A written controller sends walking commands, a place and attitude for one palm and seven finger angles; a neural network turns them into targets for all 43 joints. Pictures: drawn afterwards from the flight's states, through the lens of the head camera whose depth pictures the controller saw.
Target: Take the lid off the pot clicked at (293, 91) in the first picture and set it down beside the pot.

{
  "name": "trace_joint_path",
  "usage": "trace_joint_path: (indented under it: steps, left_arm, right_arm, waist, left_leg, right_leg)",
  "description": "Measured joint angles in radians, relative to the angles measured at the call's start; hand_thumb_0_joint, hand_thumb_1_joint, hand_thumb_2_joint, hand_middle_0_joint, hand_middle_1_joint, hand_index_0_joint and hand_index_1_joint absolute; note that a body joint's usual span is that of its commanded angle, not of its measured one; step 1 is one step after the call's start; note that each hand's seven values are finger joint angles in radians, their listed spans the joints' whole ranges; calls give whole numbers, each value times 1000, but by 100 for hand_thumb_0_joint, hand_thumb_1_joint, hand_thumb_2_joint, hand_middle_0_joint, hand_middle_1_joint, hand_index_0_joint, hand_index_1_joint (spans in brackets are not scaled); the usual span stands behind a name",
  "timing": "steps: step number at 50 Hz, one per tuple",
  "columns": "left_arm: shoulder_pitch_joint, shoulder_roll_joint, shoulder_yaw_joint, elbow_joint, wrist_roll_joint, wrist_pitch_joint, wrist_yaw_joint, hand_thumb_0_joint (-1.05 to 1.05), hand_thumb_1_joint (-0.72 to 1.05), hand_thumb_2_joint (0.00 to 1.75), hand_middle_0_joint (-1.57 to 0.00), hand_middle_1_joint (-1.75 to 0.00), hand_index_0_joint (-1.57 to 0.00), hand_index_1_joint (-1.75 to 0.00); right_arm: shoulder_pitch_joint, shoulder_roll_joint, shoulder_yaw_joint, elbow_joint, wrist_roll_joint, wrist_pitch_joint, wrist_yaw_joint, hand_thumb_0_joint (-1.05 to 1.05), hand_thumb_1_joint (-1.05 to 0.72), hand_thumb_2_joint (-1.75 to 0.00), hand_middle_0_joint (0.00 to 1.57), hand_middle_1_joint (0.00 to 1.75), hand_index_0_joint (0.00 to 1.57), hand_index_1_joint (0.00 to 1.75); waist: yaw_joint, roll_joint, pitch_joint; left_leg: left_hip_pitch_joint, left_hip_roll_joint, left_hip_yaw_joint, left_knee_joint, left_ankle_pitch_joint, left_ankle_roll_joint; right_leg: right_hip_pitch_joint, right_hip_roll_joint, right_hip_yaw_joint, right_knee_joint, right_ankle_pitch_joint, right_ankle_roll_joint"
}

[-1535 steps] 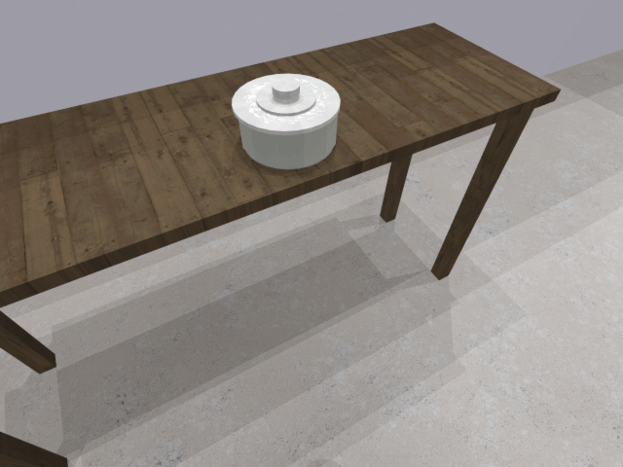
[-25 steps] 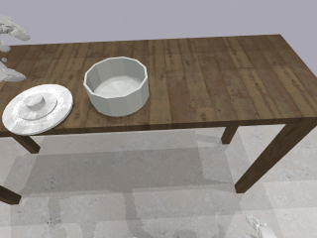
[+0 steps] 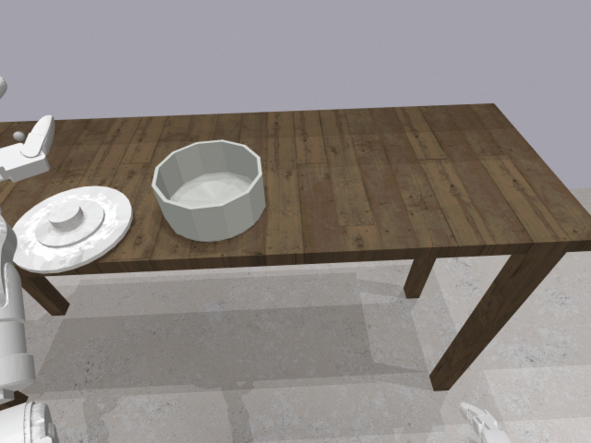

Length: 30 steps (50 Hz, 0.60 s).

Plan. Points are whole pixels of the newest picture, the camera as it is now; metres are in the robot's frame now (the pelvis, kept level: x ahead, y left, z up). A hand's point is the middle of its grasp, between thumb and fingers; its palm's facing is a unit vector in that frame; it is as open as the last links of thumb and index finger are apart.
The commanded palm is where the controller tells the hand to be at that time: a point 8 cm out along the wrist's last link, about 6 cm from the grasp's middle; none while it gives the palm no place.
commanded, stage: draw the hand back to the body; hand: left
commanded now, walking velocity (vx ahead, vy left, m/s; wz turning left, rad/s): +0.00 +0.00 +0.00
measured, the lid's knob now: (65, 214) +0.43 +0.42 +0.06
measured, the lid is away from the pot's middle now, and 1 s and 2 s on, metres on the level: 0.24 0.24 0.24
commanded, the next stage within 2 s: step back with the hand held close in 1.22 s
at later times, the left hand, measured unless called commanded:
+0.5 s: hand (2, 196) +0.26 +0.29 +0.26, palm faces +0.56 -0.80 -0.19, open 7.6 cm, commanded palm +0.21 +0.32 +0.26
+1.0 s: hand out of the picture +0.18 +0.26 +0.24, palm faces +0.49 -0.82 -0.28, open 7.4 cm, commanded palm +0.12 +0.30 +0.25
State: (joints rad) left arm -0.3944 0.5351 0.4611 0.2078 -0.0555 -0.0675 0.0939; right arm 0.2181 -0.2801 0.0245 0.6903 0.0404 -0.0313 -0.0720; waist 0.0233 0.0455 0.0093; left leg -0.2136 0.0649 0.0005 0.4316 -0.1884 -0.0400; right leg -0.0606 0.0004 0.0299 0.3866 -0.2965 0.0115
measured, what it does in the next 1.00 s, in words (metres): stands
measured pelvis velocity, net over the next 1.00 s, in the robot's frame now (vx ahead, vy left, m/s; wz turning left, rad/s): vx -0.02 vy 0.01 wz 0.00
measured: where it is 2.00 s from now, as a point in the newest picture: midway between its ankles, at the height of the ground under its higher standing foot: outside the picture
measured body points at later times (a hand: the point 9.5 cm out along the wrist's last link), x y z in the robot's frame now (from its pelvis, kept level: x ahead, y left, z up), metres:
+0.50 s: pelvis +0.00 +0.00 +0.00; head -0.02 -0.01 +0.45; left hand +0.23 +0.33 +0.27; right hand +0.19 -0.22 -0.08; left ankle +0.03 +0.15 -0.74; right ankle -0.05 -0.13 -0.74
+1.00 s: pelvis -0.02 +0.01 +0.00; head -0.05 +0.00 +0.45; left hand +0.15 +0.30 +0.26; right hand +0.18 -0.19 -0.07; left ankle +0.03 +0.15 -0.74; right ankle -0.05 -0.13 -0.74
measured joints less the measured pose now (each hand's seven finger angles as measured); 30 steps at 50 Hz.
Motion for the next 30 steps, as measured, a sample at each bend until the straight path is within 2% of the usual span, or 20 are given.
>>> trace_joint_path:
  steps: [21,30]
  left_arm:
    - [254,-109,2,-301,-39,-18,-6,1,75,90,-25,-36,-24,-35]
    - [361,-150,-9,-435,-47,-16,-6,1,86,90,-22,-32,-21,-31]
  right_arm:
    - [-77,48,1,-5,-22,-55,-8,2,-90,-90,20,30,20,30]
    - [-80,63,3,0,-33,-65,-9,2,-90,-90,20,30,20,30]
  waist:
    - [35,2,10]
    - [47,-3,15]
  left_leg:
    - [62,3,2,-42,21,-4]
    - [75,-4,5,-49,27,2]
  right_leg:
    - [61,2,0,-43,22,-3]
    - [78,-6,1,-58,32,5]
